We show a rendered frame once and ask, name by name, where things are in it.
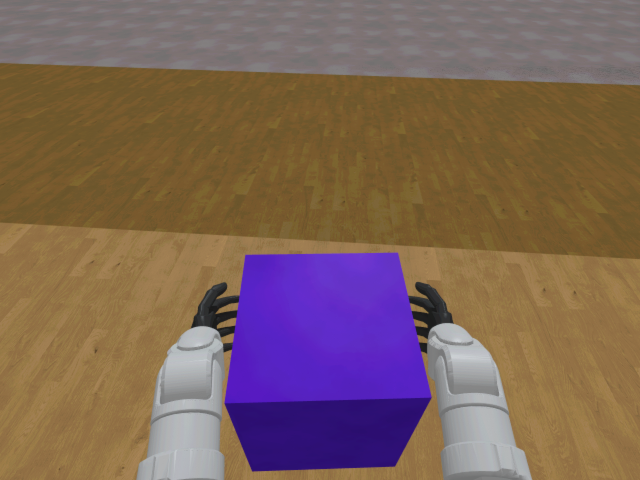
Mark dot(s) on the right robot forearm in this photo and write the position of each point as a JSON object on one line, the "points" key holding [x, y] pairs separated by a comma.
{"points": [[478, 437]]}

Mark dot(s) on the left robot forearm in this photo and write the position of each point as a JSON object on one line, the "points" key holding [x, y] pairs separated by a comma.
{"points": [[184, 441]]}

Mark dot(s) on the carton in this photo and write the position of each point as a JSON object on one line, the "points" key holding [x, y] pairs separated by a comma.
{"points": [[326, 370]]}

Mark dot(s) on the right robot hand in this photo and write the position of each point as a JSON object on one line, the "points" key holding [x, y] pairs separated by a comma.
{"points": [[436, 308]]}

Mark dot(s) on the left robot hand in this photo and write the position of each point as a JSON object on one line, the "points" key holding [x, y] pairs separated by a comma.
{"points": [[210, 305]]}

